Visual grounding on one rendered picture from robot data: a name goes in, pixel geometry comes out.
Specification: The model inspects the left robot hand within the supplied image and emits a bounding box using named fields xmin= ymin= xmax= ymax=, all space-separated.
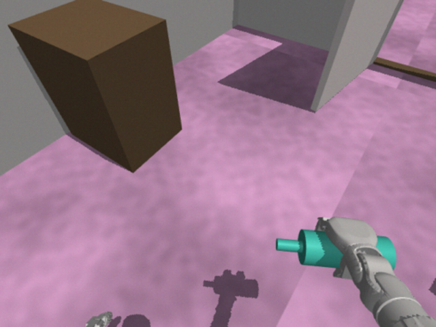
xmin=86 ymin=311 xmax=112 ymax=327

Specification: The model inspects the right robot arm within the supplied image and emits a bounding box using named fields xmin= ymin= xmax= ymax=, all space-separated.
xmin=344 ymin=243 xmax=436 ymax=327

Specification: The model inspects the right robot hand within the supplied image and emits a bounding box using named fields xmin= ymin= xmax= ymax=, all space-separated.
xmin=315 ymin=217 xmax=377 ymax=280

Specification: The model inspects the bottle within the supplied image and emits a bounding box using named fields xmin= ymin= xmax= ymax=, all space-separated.
xmin=276 ymin=230 xmax=396 ymax=270

